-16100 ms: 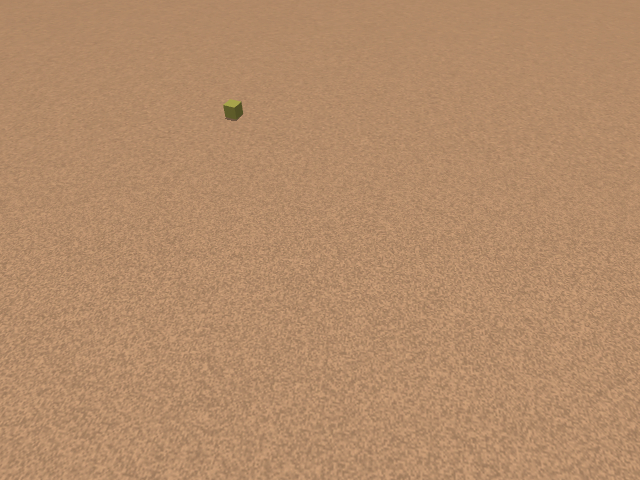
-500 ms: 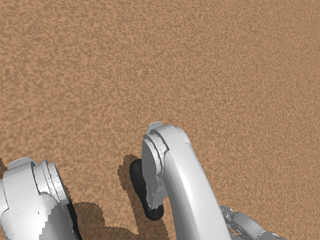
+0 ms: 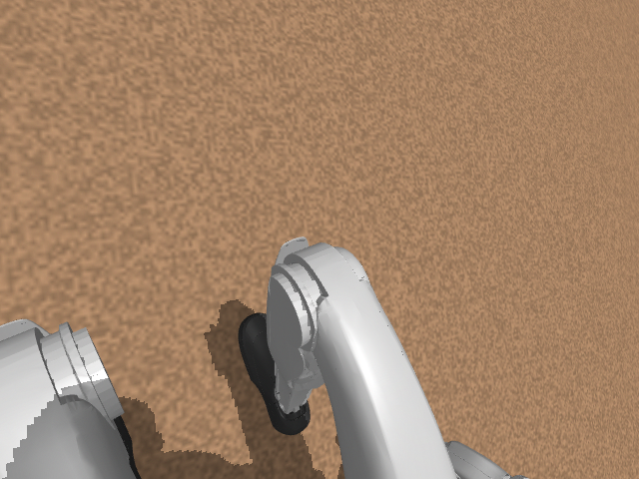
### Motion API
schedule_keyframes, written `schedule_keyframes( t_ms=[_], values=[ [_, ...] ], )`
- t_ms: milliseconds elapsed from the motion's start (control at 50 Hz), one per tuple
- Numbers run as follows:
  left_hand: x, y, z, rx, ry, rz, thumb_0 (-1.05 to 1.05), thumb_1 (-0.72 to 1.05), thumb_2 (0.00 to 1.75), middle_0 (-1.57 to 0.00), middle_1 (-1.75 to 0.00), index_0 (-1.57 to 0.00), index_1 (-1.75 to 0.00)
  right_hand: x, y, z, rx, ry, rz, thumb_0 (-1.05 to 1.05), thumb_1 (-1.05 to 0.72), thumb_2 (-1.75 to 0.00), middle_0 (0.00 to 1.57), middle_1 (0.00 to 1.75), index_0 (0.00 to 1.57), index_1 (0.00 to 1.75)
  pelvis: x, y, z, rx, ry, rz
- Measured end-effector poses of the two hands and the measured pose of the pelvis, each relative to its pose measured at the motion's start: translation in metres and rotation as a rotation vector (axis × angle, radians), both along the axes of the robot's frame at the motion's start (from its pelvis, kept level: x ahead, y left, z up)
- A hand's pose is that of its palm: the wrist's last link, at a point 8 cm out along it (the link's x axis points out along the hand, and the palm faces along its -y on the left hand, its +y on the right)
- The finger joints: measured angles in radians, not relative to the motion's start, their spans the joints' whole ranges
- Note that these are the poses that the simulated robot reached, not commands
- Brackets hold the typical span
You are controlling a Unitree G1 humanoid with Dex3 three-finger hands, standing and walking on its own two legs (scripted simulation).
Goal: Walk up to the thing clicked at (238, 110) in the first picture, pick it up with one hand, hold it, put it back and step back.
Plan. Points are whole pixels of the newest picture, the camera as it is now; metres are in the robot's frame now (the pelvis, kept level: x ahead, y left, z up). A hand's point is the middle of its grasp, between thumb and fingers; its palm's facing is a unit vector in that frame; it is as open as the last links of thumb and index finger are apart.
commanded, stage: rest palm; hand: left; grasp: from above
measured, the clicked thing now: out of the picture +0.37 +0.39 -0.28
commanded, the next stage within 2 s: close in 0.64 s
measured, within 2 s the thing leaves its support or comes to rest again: neither
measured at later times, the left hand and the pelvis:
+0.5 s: hand out of the picture +0.38 +0.39 -0.25, palm faces +0.11 -0.45 -0.89, open 13.6 cm; pelvis +0.00 +0.00 +0.00, yaw -1 degrees
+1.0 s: hand out of the picture +0.38 +0.39 -0.25, palm faces +0.11 -0.45 -0.89, open 13.2 cm; pelvis +0.00 +0.00 +0.00, yaw -1 degrees
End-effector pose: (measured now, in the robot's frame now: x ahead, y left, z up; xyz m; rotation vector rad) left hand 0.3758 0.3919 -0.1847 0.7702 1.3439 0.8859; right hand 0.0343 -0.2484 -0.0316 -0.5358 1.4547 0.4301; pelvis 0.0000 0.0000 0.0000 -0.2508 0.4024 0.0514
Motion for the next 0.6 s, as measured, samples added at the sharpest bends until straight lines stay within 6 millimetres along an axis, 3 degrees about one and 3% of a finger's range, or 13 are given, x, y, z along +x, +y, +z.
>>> schedule_keyframes(
  t_ms=[160, 300, 600],
  values=[
    [0.006, 0.004, 0.004, 0.04, 0.012, -0.024, 0.0, -0.5, 1.0, -0.14, -0.96, -0.1, -1.0, 0.009, -0.003, 0.001, 0.002, -0.028, 0.015, 0.0, -0.93, -0.91, 0.19, 0.3, 0.19, 0.3, 0.0, 0.002, -0.001, -0.009, -0.007, -0.006],
    [-0.002, -0.003, -0.007, 0.011, 0.018, 0.012, 0.0, -0.48, 0.98, -0.14, -0.96, -0.11, -1.0, 0.005, -0.002, 0.004, 0.008, -0.017, 0.025, 0.0, -0.93, -0.91, 0.19, 0.3, 0.19, 0.3, -0.001, 0.001, -0.002, -0.008, -0.02, -0.009],
    [0.001, 0.001, -0.01, 0.018, 0.0, 0.023, 0.0, -0.42, 0.95, -0.16, -0.95, -0.14, -0.98, -0.001, -0.004, 0.005, -0.011, -0.001, 0.02, 0.0, -0.93, -0.91, 0.19, 0.3, 0.19, 0.3, -0.002, 0.002, -0.005, -0.016, -0.026, -0.016]
  ],
)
